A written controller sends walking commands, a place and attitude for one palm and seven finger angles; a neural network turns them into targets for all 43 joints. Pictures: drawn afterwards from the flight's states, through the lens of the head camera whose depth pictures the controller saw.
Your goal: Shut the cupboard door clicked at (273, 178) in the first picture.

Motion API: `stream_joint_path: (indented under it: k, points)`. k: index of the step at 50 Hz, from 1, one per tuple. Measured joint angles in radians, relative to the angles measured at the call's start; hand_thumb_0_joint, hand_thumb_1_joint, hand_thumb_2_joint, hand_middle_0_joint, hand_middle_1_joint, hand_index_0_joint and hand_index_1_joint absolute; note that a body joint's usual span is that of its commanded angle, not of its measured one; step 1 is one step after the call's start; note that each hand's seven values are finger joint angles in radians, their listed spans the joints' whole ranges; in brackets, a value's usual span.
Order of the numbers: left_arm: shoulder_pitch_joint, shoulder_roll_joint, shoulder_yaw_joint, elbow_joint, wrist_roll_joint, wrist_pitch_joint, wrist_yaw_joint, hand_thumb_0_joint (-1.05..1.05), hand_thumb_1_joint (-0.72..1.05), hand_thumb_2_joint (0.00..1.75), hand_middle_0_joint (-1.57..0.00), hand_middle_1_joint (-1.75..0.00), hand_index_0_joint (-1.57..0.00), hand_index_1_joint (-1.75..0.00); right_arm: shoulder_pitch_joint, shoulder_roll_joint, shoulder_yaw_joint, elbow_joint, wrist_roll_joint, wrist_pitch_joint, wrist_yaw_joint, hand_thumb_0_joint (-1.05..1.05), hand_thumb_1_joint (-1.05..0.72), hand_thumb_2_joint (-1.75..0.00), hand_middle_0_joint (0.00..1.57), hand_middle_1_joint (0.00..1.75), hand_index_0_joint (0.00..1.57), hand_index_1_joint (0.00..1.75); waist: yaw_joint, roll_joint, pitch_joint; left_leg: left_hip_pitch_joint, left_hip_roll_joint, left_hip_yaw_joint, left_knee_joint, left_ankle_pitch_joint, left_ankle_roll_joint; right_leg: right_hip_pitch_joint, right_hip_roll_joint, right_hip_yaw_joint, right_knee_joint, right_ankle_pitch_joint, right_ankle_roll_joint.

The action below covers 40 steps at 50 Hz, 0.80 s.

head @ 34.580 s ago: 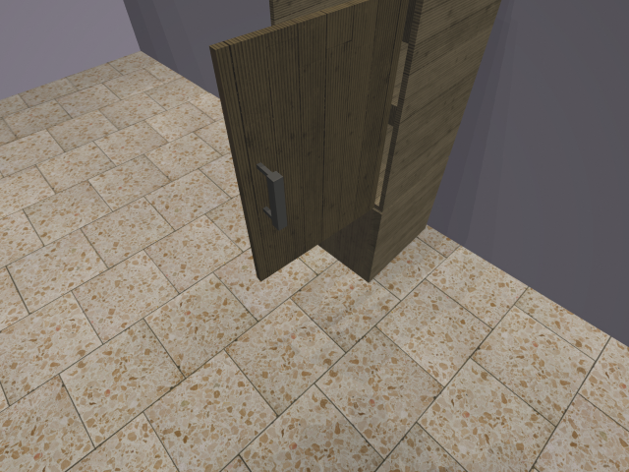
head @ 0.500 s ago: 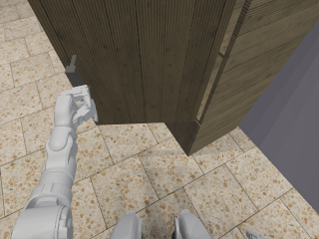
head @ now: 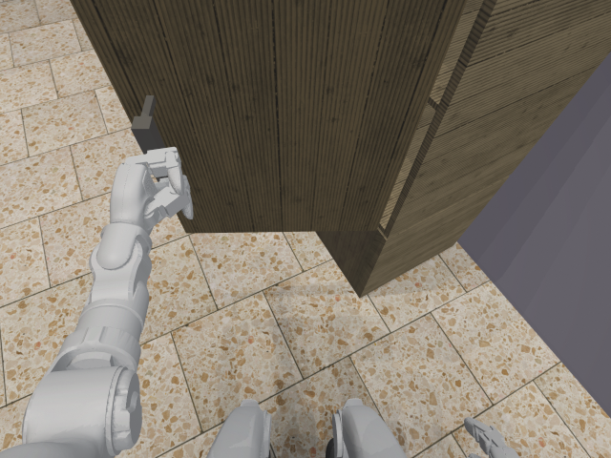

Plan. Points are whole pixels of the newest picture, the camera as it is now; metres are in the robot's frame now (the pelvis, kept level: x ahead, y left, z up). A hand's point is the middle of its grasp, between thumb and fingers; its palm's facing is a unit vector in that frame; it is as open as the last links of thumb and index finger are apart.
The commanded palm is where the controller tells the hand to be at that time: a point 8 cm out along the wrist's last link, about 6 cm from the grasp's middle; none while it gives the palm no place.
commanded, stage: push the door shut along its arc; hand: left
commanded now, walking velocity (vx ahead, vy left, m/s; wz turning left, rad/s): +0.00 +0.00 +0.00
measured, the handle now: (161, 147) +0.53 +0.21 +0.05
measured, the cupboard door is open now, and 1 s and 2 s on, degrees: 62 46 41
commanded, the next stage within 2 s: pull the fist back off the door in 1.54 s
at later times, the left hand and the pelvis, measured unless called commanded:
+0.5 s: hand (188, 155) +0.50 +0.17 +0.06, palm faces -0.14 -0.99 -0.02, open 3.1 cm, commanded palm +0.50 +0.20 +0.06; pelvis -0.01 +0.01 -0.02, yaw -1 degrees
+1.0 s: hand (214, 129) +0.56 +0.14 +0.05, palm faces -0.28 -0.96 -0.02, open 3.1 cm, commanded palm +0.57 +0.16 +0.06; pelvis -0.01 +0.02 -0.03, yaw -2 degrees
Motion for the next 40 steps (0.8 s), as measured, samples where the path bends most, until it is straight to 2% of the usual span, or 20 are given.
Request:
stream_joint_path:
  k: [11, 24, 29, 40]
  points:
    - [-0.156, 0.074, 0.033, 0.134, 0.001, 0.018, -0.061, 0.02, 0.9, 0.9, -1.32, -1.5, -1.3, -1.5, 0.04, -0.011, 0.007, 0.007, 0.003, 0.017, 0.01, 0.0, -0.91, -0.9, 0.2, 0.3, 0.2, 0.3, -0.029, 0.009, 0.0, -0.068, 0.002, 0.0, 0.037, -0.006, 0.003, -0.065, 0.003, -0.002, 0.031, -0.002, 0.003]
    - [-0.317, 0.191, 0.057, 0.243, 0.009, 0.07, -0.135, 0.02, 0.9, 0.9, -1.3, -1.5, -1.31, -1.5, 0.099, -0.025, 0.016, 0.03, 0.003, 0.021, 0.013, 0.0, -0.91, -0.9, 0.2, 0.3, 0.2, 0.3, -0.08, 0.015, 0.007, -0.162, 0.012, -0.013, 0.088, -0.009, 0.006, -0.148, 0.014, -0.016, 0.057, 0.007, 0.005]
    - [-0.38, 0.231, 0.055, 0.277, 0.027, 0.093, -0.146, 0.02, 0.9, 0.9, -1.3, -1.5, -1.31, -1.5, 0.108, -0.028, 0.023, 0.03, 0.0, 0.013, 0.015, 0.0, -0.91, -0.9, 0.2, 0.3, 0.2, 0.3, -0.103, 0.017, 0.008, -0.199, 0.015, -0.02, 0.108, -0.01, 0.008, -0.178, 0.016, -0.023, 0.065, 0.01, 0.007]
    - [-0.479, 0.266, 0.042, 0.315, 0.062, 0.134, -0.166, 0.02, 0.9, 0.9, -1.3, -1.5, -1.29, -1.5, 0.11, -0.02, 0.037, 0.03, -0.011, 0.003, 0.024, 0.0, -0.9, -0.9, 0.2, 0.3, 0.2, 0.3, -0.138, 0.023, 0.012, -0.251, 0.016, -0.024, 0.134, -0.018, 0.017, -0.221, 0.019, -0.028, 0.072, 0.01, 0.017]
